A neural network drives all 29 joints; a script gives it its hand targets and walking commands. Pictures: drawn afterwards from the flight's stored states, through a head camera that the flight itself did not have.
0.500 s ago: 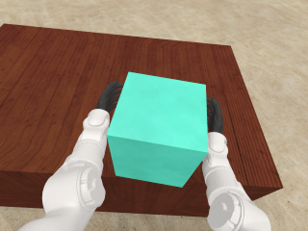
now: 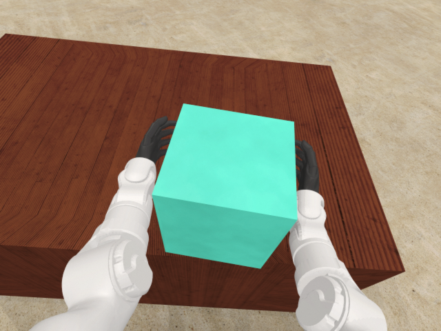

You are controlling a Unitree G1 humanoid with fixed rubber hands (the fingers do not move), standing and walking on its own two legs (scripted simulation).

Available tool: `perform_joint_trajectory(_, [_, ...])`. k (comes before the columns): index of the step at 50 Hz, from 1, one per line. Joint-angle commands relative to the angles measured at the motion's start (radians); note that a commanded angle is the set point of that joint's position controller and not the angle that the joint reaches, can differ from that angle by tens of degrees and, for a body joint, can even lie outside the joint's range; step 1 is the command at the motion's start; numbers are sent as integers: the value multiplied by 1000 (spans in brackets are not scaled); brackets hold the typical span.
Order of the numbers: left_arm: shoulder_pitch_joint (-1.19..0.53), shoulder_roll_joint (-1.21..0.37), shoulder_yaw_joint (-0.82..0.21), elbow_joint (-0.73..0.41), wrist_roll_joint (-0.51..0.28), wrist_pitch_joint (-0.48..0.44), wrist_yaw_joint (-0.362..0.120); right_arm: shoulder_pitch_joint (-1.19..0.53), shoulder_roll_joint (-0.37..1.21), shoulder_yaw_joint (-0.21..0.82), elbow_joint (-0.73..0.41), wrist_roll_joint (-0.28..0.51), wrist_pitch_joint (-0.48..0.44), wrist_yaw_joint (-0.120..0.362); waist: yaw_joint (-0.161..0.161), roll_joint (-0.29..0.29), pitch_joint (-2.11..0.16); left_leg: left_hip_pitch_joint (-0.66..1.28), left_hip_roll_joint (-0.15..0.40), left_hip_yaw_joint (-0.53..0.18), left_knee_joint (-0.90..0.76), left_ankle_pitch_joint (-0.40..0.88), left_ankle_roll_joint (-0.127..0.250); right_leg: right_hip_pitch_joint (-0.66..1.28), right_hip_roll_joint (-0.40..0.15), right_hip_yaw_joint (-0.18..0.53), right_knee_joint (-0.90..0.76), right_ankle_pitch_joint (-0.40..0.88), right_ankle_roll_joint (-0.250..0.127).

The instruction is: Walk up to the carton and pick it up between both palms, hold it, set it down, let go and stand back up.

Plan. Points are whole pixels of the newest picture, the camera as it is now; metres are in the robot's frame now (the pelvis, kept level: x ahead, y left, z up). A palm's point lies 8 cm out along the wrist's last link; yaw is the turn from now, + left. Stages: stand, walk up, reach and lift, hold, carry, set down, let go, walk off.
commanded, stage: set down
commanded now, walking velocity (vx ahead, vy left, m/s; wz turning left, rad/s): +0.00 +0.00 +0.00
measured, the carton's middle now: (224, 192) +0.40 +0.00 -0.01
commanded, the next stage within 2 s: none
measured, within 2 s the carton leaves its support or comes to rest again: neither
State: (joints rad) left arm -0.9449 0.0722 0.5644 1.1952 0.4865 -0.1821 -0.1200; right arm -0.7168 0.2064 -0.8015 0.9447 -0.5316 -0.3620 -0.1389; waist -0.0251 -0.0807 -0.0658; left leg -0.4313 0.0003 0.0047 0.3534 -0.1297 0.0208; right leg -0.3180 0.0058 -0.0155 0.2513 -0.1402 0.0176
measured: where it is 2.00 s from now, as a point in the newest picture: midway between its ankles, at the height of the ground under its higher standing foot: outside the picture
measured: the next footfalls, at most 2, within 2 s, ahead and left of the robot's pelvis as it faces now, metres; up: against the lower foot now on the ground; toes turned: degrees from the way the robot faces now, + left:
none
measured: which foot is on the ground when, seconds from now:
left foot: down 0.00-1.00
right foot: down 0.00-1.00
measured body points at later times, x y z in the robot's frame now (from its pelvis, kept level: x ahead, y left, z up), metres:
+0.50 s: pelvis +0.00 +0.00 +0.00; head +0.07 +0.05 +0.44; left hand +0.45 +0.15 +0.05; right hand +0.40 -0.15 +0.05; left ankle +0.01 +0.10 -0.75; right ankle -0.03 -0.13 -0.75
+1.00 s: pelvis -0.01 +0.01 -0.02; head +0.07 +0.06 +0.42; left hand +0.48 +0.17 +0.04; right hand +0.41 -0.16 +0.03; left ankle +0.01 +0.10 -0.75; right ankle -0.03 -0.13 -0.75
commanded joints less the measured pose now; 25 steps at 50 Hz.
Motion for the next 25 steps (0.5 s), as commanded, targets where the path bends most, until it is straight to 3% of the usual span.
perform_joint_trajectory(1, [-382, -526, -142, 22, 44, -24, -77, -464, 504, 305, 93, -82, -46, 101, -8, 125, -425, 289, 26, 101, 14, 303, -67, 165, 9, -96, 25, 247, 9])
perform_joint_trajectory(13, [-362, -517, -129, -9, 71, -16, -62, -442, 477, 275, 97, -92, -56, 111, -2, 145, -416, 336, 33, 93, 36, 345, -76, 84, 22, -109, 19, 177, 6])
perform_joint_trajectory(25, [-333, -422, -88, -25, 77, -12, -52, -387, 412, 259, 89, -86, -23, 108, 3, 131, -370, 312, 23, 102, 15, 286, -59, 104, 11, -95, 18, 163, 22])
